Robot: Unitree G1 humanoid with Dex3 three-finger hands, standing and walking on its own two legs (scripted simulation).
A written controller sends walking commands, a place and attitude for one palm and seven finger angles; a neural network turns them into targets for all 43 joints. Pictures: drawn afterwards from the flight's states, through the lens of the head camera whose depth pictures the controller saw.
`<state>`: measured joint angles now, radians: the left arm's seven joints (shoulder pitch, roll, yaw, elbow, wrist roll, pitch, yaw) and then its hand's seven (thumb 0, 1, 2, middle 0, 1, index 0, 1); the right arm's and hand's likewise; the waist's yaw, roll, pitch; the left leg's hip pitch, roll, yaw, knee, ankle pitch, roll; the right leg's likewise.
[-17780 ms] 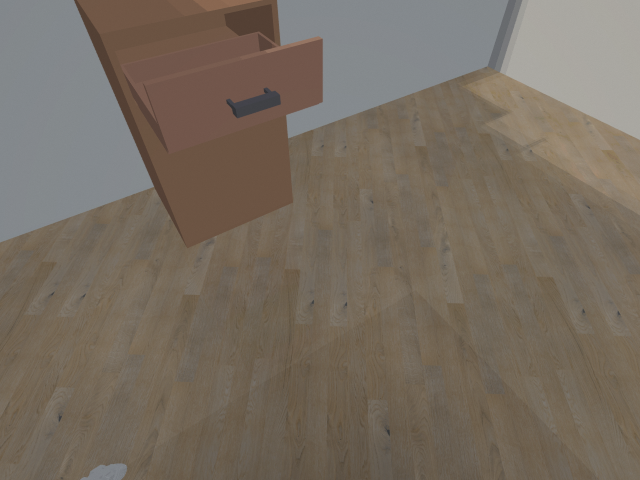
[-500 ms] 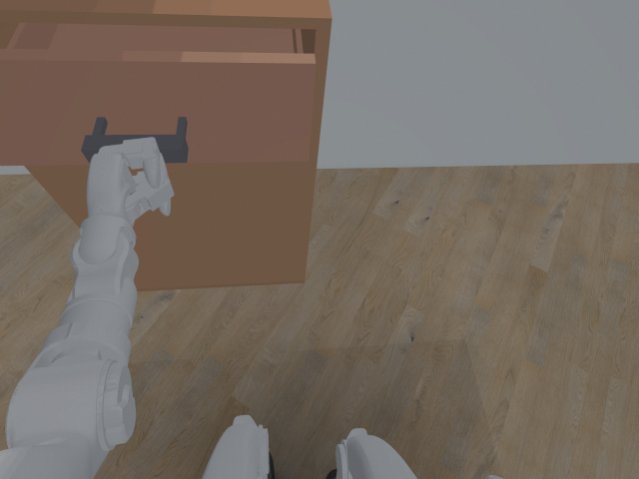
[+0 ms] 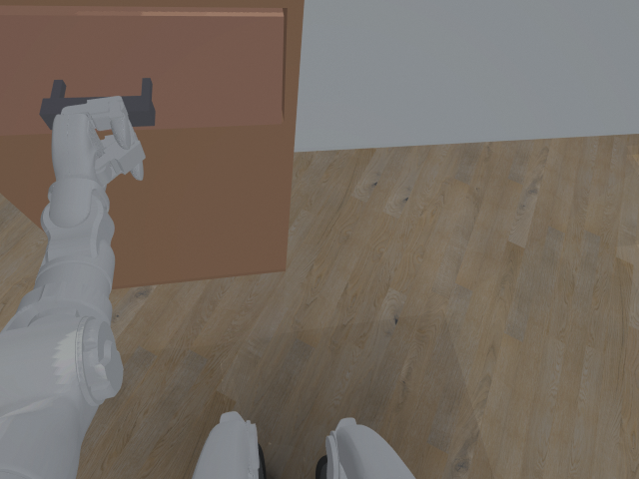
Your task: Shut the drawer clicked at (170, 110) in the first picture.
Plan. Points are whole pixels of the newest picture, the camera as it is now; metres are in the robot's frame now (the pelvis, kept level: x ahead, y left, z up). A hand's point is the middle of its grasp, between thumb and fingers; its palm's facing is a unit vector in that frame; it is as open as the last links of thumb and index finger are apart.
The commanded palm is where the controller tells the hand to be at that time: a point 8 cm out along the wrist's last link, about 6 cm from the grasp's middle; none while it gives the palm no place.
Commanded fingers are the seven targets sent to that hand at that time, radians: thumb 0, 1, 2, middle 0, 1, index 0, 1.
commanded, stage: push the drawer shut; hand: left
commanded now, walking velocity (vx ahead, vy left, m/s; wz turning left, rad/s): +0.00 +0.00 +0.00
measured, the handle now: (102, 99) +0.59 +0.23 +0.06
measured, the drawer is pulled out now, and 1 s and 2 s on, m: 0.01 0.00 0.00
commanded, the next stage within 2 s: pull the fist back off the drawer in 0.44 s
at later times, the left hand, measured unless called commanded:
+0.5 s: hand (127, 138) +0.52 +0.19 +0.06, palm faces +0.09 -0.99 -0.05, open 3.1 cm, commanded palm +0.56 +0.21 +0.06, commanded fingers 0.00 0.90 0.90 -1.40 -1.60 -1.40 -1.60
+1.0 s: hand (129, 139) +0.52 +0.19 +0.06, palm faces +0.08 -1.00 -0.04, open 3.1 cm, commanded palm +0.50 +0.21 +0.06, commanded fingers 0.00 0.90 0.90 -1.40 -1.60 -1.40 -1.60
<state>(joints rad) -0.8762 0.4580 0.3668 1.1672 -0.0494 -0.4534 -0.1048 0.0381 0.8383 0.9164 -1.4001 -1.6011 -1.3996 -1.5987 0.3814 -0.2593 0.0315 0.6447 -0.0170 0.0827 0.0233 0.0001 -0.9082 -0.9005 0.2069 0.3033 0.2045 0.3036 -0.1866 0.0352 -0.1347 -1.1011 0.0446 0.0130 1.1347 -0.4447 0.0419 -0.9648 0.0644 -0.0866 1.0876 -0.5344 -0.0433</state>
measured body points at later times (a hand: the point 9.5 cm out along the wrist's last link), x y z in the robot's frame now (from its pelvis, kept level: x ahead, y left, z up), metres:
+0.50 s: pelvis -0.02 +0.00 -0.02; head +0.13 +0.04 +0.41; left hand +0.51 +0.25 +0.07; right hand -0.03 -0.27 -0.11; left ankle +0.04 +0.09 -0.65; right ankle -0.01 -0.10 -0.65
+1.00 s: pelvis -0.03 +0.01 -0.02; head +0.12 +0.05 +0.40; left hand +0.51 +0.25 +0.07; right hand -0.06 -0.25 -0.11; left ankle +0.04 +0.09 -0.65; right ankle -0.01 -0.10 -0.65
